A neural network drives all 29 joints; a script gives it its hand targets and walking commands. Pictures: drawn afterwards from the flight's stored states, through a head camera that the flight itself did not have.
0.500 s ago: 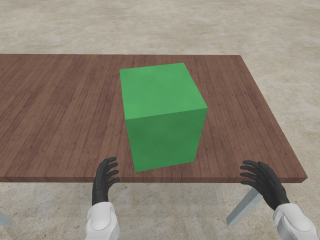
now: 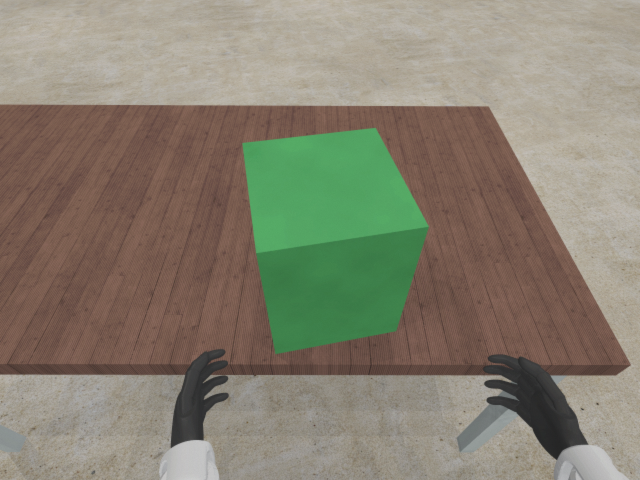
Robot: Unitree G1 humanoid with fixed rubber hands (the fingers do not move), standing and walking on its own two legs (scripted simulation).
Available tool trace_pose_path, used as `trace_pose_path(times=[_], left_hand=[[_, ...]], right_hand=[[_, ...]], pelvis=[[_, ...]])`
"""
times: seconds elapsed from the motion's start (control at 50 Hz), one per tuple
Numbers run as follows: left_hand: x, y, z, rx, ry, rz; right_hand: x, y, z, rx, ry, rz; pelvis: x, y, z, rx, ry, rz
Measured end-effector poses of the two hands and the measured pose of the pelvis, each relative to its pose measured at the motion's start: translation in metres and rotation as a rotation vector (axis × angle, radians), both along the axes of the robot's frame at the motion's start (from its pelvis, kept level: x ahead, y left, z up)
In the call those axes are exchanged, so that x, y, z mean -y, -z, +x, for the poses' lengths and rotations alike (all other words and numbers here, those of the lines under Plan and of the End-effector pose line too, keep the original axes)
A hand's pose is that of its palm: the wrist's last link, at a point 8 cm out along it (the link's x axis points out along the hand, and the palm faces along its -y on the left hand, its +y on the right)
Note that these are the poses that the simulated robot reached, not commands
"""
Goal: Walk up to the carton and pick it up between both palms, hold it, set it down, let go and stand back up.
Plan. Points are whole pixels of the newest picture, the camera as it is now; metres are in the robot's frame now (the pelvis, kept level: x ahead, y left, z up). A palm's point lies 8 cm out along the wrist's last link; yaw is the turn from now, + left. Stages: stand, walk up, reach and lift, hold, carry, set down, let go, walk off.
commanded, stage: set down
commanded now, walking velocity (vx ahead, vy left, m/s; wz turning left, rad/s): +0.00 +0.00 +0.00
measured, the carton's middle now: (324, 243) +0.44 +0.03 +0.03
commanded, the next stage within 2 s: let go in 1.48 s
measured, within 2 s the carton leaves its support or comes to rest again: neither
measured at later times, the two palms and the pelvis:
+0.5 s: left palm (174, 448) +0.16 +0.20 -0.03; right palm (535, 447) +0.18 -0.23 -0.03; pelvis +0.01 +0.01 +0.00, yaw +0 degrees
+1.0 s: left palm (161, 461) +0.15 +0.22 -0.06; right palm (517, 459) +0.17 -0.21 -0.06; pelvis +0.01 +0.02 +0.00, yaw +0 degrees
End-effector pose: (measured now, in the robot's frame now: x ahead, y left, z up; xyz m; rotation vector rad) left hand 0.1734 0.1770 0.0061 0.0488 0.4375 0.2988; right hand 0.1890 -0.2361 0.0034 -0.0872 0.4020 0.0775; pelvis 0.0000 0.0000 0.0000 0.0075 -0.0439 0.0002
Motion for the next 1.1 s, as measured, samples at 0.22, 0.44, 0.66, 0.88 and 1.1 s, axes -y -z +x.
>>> trace_pose_path(times=[0.22,0.44,0.66,0.88,1.1], left_hand=[[-0.010,0.012,-0.005,-0.057,0.017,0.020],[-0.022,0.031,-0.014,-0.121,0.026,0.015],[-0.033,0.046,-0.022,-0.196,0.058,0.009],[-0.042,0.054,-0.023,-0.231,0.073,0.008],[-0.054,0.065,-0.023,-0.293,0.099,0.015]], right_hand=[[0.000,0.016,-0.007,-0.054,0.030,-0.011],[-0.008,0.030,-0.014,-0.110,0.040,-0.026],[-0.016,0.042,-0.015,-0.142,0.057,-0.042],[-0.022,0.054,-0.019,-0.192,0.065,-0.053],[-0.027,0.064,-0.022,-0.228,0.082,-0.075]], pelvis=[[-0.005,-0.001,0.008,0.000,0.004,-0.002],[-0.006,-0.001,0.008,-0.006,0.004,-0.003],[-0.012,-0.001,0.007,0.000,0.001,-0.003],[-0.017,0.000,0.006,-0.002,0.001,-0.004],[-0.020,0.000,0.008,0.003,0.002,-0.005]])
